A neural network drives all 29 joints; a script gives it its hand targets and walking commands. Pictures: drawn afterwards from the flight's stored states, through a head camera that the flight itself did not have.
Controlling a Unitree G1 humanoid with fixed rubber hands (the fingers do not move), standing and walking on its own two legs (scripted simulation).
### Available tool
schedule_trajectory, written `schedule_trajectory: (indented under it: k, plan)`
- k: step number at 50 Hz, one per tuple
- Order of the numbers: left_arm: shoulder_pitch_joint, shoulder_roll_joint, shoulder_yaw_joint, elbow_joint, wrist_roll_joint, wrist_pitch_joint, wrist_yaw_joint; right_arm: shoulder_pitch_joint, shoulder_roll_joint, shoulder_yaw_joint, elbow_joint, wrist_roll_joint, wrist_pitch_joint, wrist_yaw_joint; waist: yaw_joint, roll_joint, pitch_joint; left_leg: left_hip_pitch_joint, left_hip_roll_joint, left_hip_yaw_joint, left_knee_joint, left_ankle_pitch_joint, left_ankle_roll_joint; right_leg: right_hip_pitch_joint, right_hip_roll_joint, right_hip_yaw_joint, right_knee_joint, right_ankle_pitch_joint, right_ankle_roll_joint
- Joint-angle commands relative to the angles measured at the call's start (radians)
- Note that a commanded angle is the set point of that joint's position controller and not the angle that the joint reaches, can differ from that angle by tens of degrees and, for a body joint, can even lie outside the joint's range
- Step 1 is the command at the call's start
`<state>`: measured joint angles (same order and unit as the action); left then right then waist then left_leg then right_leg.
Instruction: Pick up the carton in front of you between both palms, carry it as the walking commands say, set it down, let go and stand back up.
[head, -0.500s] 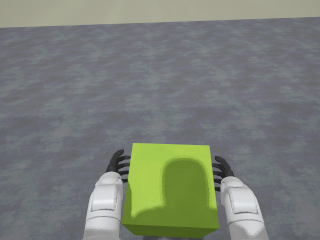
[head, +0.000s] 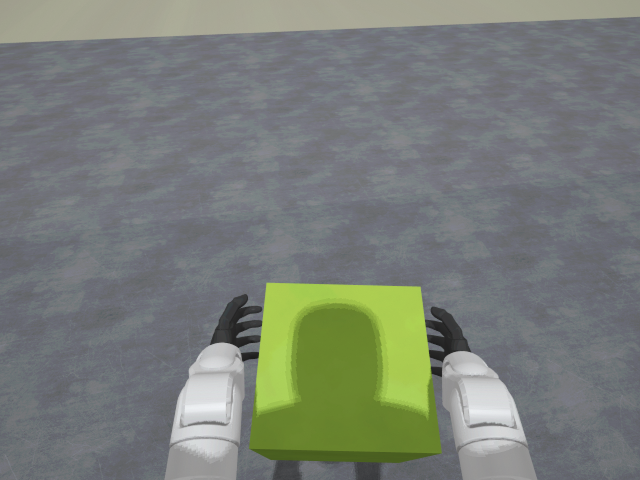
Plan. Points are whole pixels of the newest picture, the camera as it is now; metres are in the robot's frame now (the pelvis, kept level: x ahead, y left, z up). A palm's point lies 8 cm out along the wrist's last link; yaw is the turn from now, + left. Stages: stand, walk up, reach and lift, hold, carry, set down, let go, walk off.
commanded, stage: hold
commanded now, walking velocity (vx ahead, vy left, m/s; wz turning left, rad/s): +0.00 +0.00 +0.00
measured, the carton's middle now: (338, 381) +0.31 +0.00 -0.07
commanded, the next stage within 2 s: set down in 0.26 s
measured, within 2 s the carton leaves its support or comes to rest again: neither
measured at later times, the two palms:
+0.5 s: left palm (214, 327) +0.33 +0.17 +0.04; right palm (433, 355) +0.30 -0.12 +0.02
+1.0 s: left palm (243, 384) +0.35 +0.17 -0.17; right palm (404, 386) +0.36 -0.12 -0.19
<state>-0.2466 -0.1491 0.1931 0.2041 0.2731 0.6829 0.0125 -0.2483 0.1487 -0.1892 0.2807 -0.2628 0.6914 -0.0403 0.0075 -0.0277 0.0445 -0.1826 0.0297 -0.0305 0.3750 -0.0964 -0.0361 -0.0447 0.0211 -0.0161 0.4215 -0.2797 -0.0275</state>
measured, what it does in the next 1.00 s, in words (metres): lowers itself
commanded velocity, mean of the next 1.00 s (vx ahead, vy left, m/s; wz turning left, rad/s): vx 0.00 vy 0.00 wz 0.00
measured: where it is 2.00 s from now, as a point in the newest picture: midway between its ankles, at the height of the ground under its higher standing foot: outside the picture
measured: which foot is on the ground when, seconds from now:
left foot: down 0.00-1.00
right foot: down 0.00-1.00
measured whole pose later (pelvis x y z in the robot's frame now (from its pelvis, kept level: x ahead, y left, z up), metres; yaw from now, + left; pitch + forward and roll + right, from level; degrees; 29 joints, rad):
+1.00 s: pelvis -0.05 +0.02 -0.10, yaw -4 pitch +33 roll -1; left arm -0.63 -0.24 0.47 0.40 0.29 0.18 0.12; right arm -0.69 0.07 -0.34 0.61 -0.21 0.20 -0.06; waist 0.07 -0.04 -0.07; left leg -1.35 -0.02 -0.08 1.01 -0.23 -0.04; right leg -1.25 0.10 0.08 1.11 -0.43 0.01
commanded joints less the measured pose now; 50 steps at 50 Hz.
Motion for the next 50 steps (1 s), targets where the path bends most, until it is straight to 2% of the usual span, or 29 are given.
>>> schedule_trajectory:
  k: [1,5,14,18,22,25,29,32,37,41,44,47,50]
  plan:
    - [-0.372,-0.961,-0.512,0.036,-0.210,-0.018,-0.242,-0.575,0.929,0.538,-0.110,0.272,-0.082,0.266,0.029,-0.003,-0.265,0.298,-0.144,-0.015,0.032,0.139,0.041,-0.166,0.023,0.125,-0.135,0.202,0.012]
    - [-0.369,-0.981,-0.473,0.106,-0.184,-0.015,-0.251,-0.606,0.928,0.521,-0.080,0.267,-0.077,0.288,0.034,0.004,-0.236,0.317,-0.137,-0.015,0.018,0.092,0.043,-0.221,0.028,0.117,-0.143,0.121,0.007]
    - [-0.450,-1.005,-0.486,0.113,-0.208,-0.008,-0.278,-0.620,0.941,0.463,-0.041,0.241,-0.079,0.297,-0.003,0.030,-0.263,0.427,-0.106,-0.035,-0.006,0.073,0.025,-0.293,0.050,0.107,-0.146,0.037,-0.017]
    - [-0.529,-1.038,-0.454,0.158,-0.204,-0.011,-0.273,-0.682,0.906,0.392,0.038,0.200,-0.097,0.317,-0.019,0.049,-0.238,0.416,-0.086,-0.059,-0.020,-0.046,0.012,-0.320,0.058,0.104,-0.126,-0.035,-0.034]
    - [-0.628,-1.039,-0.311,0.298,-0.136,-0.045,-0.254,-0.803,0.855,0.266,0.190,0.113,-0.149,0.344,-0.002,0.061,-0.194,0.350,-0.066,-0.092,-0.009,-0.188,0.008,-0.379,0.059,0.098,-0.062,-0.091,-0.044]
    - [-0.680,-0.982,-0.159,0.399,-0.059,-0.086,-0.221,-0.864,0.796,0.144,0.298,0.022,-0.199,0.340,0.014,0.063,-0.175,0.285,-0.063,-0.101,0.030,-0.220,0.011,-0.453,0.060,0.093,0.004,-0.109,-0.045]
    - [-0.679,-0.860,0.009,0.465,0.037,-0.166,-0.170,-0.846,0.682,-0.004,0.401,-0.086,-0.274,0.305,0.034,0.038,-0.173,0.174,-0.080,-0.074,0.111,-0.129,0.013,-0.576,0.072,0.089,0.079,-0.083,-0.035]
    - [-0.653,-0.789,0.050,0.471,0.074,-0.250,-0.146,-0.802,0.612,-0.046,0.423,-0.117,-0.347,0.283,0.040,0.024,-0.232,0.084,-0.096,-0.054,0.190,-0.003,0.010,-0.667,0.090,0.082,0.140,-0.035,-0.024]
    - [-0.693,-0.835,-0.060,0.452,0.044,-0.413,-0.134,-0.850,0.635,0.059,0.406,-0.062,-0.500,0.273,0.031,0.016,-0.443,-0.010,-0.114,-0.043,0.351,0.178,0.011,-0.847,0.114,0.068,0.249,0.015,-0.008]
    - [-0.785,-0.913,-0.219,0.420,-0.008,-0.515,-0.140,-0.953,0.717,0.229,0.355,0.029,-0.593,0.271,0.036,0.009,-0.750,-0.053,-0.128,-0.028,0.520,0.307,0.019,-0.990,0.130,0.058,0.373,0.101,0.019]
    - [-0.829,-0.942,-0.333,0.352,-0.049,-0.537,-0.148,-1.016,0.769,0.366,0.279,0.110,-0.605,0.260,0.052,-0.005,-1.035,-0.112,-0.141,0.001,0.630,0.386,0.017,-1.006,0.141,0.055,0.466,0.198,0.047]
    - [-0.842,-0.948,-0.384,0.321,-0.073,-0.512,-0.161,-1.046,0.804,0.440,0.248,0.158,-0.576,0.253,0.078,-0.024,-1.165,-0.266,-0.153,0.034,0.700,0.331,0.015,-1.015,0.144,0.052,0.537,0.218,0.064]
    - [-0.844,-0.949,-0.364,0.347,-0.071,-0.469,-0.181,-1.055,0.829,0.448,0.276,0.165,-0.530,0.263,0.095,-0.049,-1.125,-0.455,-0.158,0.058,0.736,0.189,0.019,-1.074,0.141,0.048,0.578,0.133,0.067]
